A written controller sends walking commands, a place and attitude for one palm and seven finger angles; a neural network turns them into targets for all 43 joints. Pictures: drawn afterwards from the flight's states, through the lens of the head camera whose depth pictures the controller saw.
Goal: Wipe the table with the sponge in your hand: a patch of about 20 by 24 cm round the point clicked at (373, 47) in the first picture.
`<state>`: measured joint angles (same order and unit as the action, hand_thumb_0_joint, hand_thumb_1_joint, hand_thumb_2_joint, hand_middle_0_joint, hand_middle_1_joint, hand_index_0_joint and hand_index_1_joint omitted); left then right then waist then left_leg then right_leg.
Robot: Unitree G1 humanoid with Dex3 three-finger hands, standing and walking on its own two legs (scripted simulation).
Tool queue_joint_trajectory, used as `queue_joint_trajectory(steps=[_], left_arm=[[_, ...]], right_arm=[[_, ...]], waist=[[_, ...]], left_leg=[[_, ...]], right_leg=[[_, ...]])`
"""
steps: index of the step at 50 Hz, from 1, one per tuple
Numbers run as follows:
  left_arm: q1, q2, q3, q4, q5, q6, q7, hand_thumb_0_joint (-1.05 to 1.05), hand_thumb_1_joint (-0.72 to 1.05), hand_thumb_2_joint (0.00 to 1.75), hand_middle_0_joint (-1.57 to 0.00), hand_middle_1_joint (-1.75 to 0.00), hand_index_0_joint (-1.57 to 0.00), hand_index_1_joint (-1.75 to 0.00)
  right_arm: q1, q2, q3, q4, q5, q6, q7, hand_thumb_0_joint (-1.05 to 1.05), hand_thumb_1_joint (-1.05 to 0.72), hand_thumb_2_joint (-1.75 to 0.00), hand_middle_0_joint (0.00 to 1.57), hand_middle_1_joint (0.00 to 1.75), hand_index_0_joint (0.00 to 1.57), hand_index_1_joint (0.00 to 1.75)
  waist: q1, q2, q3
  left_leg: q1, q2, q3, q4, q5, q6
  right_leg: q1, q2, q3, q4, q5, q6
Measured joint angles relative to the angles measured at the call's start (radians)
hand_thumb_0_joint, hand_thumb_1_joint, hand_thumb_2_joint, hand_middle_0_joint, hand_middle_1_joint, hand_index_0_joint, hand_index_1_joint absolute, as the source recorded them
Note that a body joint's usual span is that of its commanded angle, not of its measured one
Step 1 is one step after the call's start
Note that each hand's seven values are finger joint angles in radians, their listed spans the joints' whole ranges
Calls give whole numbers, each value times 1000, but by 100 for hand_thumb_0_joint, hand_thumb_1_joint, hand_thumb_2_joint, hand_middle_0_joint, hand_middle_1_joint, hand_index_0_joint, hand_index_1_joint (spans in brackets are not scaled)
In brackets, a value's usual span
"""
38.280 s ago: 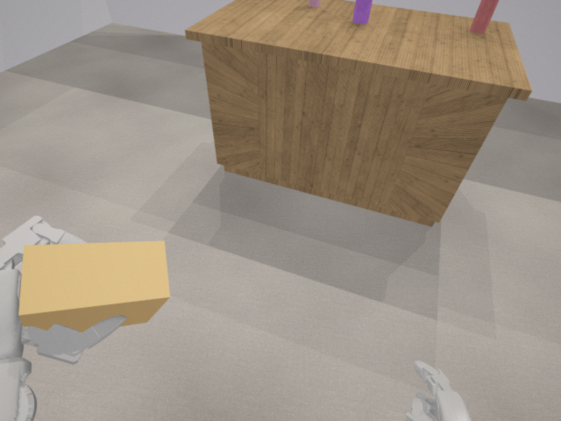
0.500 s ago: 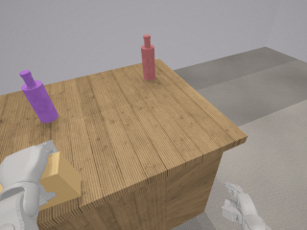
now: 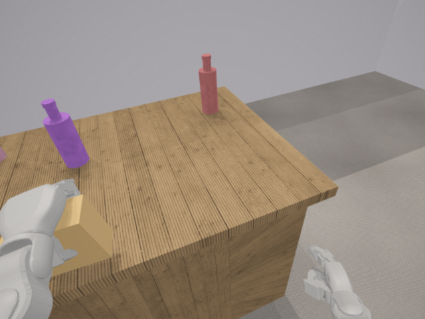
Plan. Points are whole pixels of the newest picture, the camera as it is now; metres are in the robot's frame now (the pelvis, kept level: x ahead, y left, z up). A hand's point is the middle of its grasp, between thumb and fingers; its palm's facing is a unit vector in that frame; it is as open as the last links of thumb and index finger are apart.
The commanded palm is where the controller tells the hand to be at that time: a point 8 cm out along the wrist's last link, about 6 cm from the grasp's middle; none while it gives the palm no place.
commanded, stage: lift the sponge slowly off the table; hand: left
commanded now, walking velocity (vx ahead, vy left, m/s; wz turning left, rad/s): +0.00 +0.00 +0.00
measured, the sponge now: (69, 243) +0.19 +0.31 +0.08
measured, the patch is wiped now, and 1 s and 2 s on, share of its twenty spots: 1.00 1.00 1.00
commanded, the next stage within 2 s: bring the sponge back beside the body in 1.04 s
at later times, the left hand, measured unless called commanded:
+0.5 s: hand (62, 201) +0.22 +0.30 +0.17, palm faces +0.19 -0.09 -0.98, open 9.9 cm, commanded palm +0.17 +0.30 +0.23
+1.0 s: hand (50, 184) +0.22 +0.30 +0.21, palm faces +0.32 -0.11 -0.94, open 9.9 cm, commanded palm +0.16 +0.30 +0.26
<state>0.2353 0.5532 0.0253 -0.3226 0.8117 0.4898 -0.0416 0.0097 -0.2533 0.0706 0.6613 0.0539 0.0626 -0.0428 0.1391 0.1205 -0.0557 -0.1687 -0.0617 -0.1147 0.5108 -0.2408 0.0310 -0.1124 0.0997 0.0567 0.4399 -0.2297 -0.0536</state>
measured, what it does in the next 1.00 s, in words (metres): stands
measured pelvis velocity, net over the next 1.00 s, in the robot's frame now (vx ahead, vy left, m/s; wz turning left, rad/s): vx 0.00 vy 0.00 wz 0.00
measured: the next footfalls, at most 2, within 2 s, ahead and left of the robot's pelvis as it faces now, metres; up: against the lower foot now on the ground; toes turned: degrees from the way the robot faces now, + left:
none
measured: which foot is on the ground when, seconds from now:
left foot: down 0.00-1.00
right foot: down 0.00-1.00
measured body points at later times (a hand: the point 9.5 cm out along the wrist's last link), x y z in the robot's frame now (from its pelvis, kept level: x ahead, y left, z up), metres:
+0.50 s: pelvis -0.01 -0.01 +0.00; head -0.06 -0.05 +0.44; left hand +0.20 +0.30 +0.22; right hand +0.24 -0.20 -0.07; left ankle +0.03 +0.10 -0.74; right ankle +0.01 -0.09 -0.74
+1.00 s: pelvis +0.00 +0.00 +0.00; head -0.05 -0.04 +0.45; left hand +0.19 +0.30 +0.26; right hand +0.27 -0.17 -0.05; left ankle +0.03 +0.10 -0.74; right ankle +0.01 -0.09 -0.74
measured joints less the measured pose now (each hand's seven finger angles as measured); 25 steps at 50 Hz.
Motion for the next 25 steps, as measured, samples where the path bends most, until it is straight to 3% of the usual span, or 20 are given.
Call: queue_joint_trajectory(steps=[15, 25], left_arm=[[-159, 43, -3, 120, 10, -34, -48, -1, -50, 106, -72, -134, -78, -135], [-187, 44, 12, 108, -17, -37, -53, -1, -50, 106, -72, -134, -78, -135]], right_arm=[[19, -19, -5, 16, 6, -34, -39, 1, -90, -90, 21, 30, 20, 30], [26, -13, -2, 16, 7, -39, -35, 1, -90, -90, 21, 30, 20, 30]], waist=[[-3, 0, 23], [-11, 10, 10]], left_leg=[[-16, 4, -9, -1, 23, -13], [-27, 3, 4, -1, 21, -11]], right_leg=[[-21, 4, -11, 10, 17, -8], [-40, 3, 1, 22, 12, -5]])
